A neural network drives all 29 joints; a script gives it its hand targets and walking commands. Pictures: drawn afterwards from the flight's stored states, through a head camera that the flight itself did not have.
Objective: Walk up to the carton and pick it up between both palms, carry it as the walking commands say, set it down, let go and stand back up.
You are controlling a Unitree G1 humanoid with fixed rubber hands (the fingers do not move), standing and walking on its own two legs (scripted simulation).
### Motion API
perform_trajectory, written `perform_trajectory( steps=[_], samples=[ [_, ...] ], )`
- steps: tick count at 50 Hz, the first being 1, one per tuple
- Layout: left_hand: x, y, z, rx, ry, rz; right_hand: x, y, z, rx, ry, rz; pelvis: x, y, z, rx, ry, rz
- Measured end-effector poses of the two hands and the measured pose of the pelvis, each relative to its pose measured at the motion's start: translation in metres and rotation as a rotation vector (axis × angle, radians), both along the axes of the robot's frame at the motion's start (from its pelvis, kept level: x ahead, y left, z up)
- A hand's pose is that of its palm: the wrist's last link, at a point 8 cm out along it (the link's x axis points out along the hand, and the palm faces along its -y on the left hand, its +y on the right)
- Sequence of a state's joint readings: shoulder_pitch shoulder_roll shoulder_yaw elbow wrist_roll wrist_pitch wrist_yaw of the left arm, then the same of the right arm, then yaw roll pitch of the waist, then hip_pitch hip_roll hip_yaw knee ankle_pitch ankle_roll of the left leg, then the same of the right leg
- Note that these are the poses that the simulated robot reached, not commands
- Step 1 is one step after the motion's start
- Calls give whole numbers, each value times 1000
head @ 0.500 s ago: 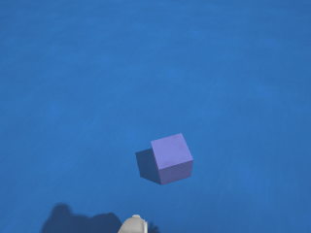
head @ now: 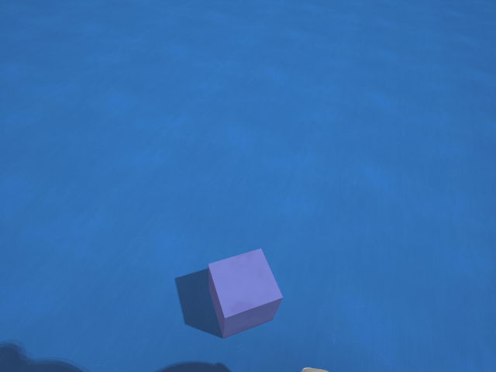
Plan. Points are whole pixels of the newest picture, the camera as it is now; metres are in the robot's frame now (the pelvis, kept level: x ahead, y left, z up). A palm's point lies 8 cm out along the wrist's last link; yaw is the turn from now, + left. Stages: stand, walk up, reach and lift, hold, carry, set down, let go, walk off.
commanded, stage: walk up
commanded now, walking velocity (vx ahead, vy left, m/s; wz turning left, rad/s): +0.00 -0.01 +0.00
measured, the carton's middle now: (242, 293) +0.50 -0.02 -0.66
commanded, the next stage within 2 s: stand in 1.38 s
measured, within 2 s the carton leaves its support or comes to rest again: neither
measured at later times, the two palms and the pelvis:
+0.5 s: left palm out of the picture +0.07 +0.17 -0.15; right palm out of the picture +0.00 -0.27 -0.16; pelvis +0.03 -0.05 -0.01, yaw +0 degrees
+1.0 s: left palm out of the picture +0.05 +0.08 -0.14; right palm (442, 328) +0.23 -0.39 -0.14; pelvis +0.09 -0.16 -0.01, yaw +13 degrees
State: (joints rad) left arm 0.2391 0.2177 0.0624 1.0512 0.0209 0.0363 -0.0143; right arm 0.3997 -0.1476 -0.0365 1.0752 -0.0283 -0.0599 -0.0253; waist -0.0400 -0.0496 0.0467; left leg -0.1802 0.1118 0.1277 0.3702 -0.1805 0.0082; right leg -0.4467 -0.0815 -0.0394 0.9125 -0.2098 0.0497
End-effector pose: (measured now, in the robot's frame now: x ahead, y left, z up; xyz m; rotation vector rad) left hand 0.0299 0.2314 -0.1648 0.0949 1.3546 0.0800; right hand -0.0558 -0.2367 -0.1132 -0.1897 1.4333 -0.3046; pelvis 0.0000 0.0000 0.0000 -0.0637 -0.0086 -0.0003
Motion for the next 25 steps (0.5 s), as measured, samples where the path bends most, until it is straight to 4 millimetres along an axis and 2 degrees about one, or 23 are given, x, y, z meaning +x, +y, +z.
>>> perform_trajectory(
  steps=[5,8,11,15,25],
  samples=[
    [50,-25,7,39,-100,-18,8,1,-24,83,25,-18,11,-19,-7,48,-15,4],
    [65,-37,9,87,-142,-23,24,-8,-47,130,3,-17,18,-33,-18,80,-21,3],
    [65,-47,20,105,-143,-19,44,-16,-54,150,-20,-10,22,-40,-15,65,-25,1],
    [62,-54,24,114,-135,4,59,-24,-55,155,-30,15,25,-46,-12,56,-24,5],
    [40,-61,15,83,-73,36,59,-36,-43,117,-1,37,31,-52,-9,66,-25,8]
  ],
)
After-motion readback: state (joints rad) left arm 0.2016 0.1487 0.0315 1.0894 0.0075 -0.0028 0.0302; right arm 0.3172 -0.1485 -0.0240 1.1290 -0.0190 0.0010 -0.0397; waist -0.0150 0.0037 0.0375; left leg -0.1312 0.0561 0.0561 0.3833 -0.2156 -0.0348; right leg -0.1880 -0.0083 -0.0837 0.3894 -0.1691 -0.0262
